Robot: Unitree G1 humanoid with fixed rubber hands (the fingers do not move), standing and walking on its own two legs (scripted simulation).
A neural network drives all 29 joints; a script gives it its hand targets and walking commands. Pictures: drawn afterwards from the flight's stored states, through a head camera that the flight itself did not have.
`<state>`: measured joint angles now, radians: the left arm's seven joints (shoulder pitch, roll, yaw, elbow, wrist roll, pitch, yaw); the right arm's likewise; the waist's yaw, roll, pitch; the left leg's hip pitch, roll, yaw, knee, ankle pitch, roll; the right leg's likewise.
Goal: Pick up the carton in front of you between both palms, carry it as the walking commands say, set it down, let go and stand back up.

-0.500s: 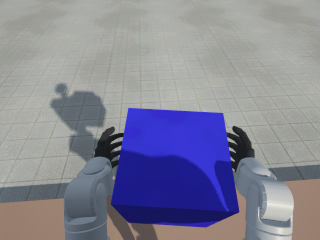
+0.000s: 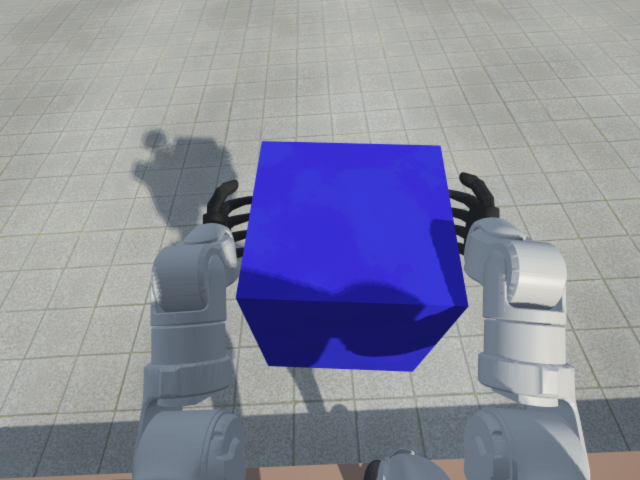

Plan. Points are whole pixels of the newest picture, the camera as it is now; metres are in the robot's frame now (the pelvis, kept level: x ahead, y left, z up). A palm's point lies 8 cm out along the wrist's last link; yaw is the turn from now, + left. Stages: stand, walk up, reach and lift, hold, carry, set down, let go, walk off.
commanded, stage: carry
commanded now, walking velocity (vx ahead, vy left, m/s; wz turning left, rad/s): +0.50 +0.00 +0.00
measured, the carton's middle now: (344, 268) +0.36 +0.01 +0.05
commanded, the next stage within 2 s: none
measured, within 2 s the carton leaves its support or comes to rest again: neither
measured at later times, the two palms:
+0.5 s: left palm (255, 91) +0.71 +0.17 +0.09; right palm (425, 89) +0.70 -0.13 +0.09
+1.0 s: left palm (275, 73) +1.02 +0.19 -0.05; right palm (392, 66) +1.02 -0.11 -0.04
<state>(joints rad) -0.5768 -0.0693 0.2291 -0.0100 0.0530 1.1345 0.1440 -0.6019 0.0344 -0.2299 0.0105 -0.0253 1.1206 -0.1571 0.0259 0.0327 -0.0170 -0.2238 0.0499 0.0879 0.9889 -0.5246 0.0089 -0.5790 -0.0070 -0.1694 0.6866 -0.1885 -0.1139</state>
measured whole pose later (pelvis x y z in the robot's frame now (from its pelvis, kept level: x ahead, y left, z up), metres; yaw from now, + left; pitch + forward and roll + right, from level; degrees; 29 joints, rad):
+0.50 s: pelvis +0.36 +0.01 -0.06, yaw -3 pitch +3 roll -2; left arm -0.61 -0.03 0.17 0.03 0.00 1.13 0.15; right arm -0.53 0.09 -0.27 -0.11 -0.10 1.14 -0.13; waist 0.10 0.03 -0.09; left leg -0.57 0.03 0.14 0.44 0.38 0.07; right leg -0.04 0.05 -0.09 0.87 -0.82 -0.05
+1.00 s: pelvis +0.70 +0.05 -0.10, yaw -1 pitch +5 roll -2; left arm -0.33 -0.13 0.21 -0.10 0.05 0.97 0.15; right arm -0.36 0.13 -0.23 -0.03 -0.02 0.92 -0.13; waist -0.02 -0.01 0.02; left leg -0.08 -0.10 0.11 0.53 -0.43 0.11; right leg -0.63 0.03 -0.18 0.60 0.00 -0.06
